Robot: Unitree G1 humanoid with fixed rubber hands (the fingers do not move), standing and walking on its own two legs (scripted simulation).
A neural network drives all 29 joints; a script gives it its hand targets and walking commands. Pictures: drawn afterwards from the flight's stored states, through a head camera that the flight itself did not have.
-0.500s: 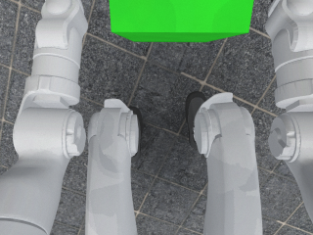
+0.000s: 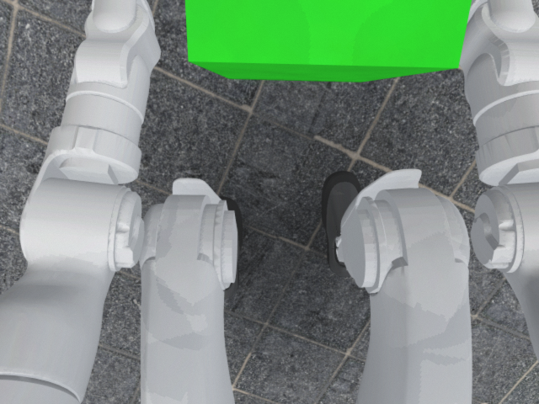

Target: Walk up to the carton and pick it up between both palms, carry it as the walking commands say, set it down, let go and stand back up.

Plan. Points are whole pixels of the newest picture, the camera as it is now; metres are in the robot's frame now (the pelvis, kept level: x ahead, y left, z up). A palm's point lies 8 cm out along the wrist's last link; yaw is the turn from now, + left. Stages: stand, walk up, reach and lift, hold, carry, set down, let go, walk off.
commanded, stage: reach and lift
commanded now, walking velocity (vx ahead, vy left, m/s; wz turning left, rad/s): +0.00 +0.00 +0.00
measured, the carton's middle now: (308, 8) +0.51 -0.05 -0.22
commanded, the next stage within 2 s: none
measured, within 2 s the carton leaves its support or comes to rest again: leaves its support in 1.30 s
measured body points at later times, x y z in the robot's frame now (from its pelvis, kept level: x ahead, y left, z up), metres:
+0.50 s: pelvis -0.01 +0.00 +0.01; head +0.37 -0.02 +0.24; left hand +0.55 +0.11 -0.18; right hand +0.53 -0.21 -0.18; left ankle +0.10 +0.11 -0.33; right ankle +0.14 -0.12 -0.33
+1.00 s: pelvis -0.01 +0.00 -0.01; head +0.35 -0.01 +0.24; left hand +0.56 +0.11 -0.18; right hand +0.53 -0.21 -0.18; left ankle +0.10 +0.11 -0.33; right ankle +0.14 -0.12 -0.33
